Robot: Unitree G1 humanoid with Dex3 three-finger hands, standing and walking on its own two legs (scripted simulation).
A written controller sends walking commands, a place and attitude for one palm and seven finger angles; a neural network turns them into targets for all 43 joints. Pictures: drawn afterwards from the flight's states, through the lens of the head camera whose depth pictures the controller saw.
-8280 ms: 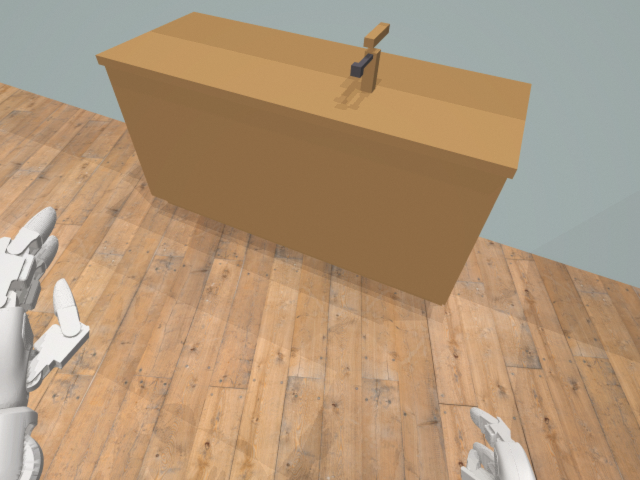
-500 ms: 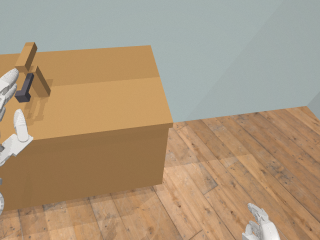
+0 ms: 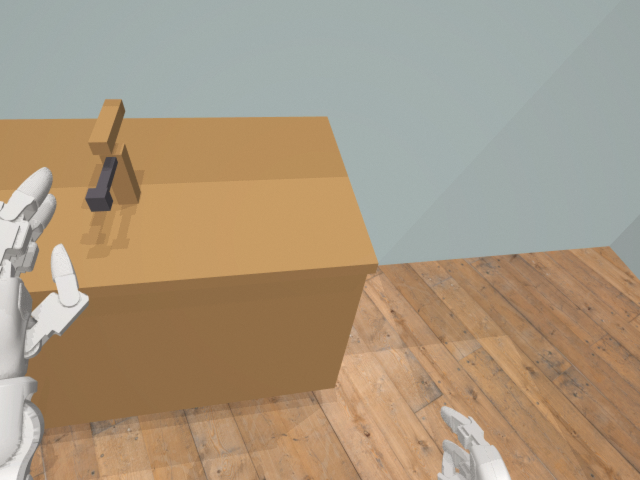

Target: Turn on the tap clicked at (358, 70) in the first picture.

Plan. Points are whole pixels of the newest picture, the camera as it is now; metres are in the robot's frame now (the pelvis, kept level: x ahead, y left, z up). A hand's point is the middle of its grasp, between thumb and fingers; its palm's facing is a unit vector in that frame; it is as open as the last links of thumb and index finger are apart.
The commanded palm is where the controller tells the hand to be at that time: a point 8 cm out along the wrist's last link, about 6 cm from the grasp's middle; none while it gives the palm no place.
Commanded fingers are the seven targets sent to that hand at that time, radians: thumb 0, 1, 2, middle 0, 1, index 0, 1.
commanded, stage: come to a stop and stand still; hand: left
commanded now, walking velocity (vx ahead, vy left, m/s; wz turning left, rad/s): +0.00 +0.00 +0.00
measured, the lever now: (99, 199) +0.46 +0.41 +0.04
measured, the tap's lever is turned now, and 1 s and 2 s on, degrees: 0 0 0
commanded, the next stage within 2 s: look again from close up in 0.42 s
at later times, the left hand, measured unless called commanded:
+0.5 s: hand (121, 276) +0.25 +0.24 +0.16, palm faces +0.37 -0.85 -0.37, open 7.4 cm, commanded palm +0.19 +0.28 +0.17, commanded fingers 0.00 0.90 0.90 -0.20 -0.30 -0.20 -0.30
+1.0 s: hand (134, 285) +0.24 +0.23 +0.15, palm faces +0.38 -0.85 -0.36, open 7.4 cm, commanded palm +0.19 +0.26 +0.17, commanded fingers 0.00 0.90 0.90 -0.20 -0.30 -0.20 -0.30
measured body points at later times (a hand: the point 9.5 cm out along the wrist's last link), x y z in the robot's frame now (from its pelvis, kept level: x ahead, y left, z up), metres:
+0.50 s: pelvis +0.03 -0.01 +0.00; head +0.05 +0.02 +0.45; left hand +0.23 +0.29 +0.18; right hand +0.22 -0.23 -0.07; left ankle +0.02 +0.07 -0.74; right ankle +0.04 -0.12 -0.74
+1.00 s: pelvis +0.03 -0.02 +0.00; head +0.04 -0.01 +0.45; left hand +0.22 +0.27 +0.17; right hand +0.21 -0.25 -0.07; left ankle +0.02 +0.07 -0.74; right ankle +0.04 -0.12 -0.74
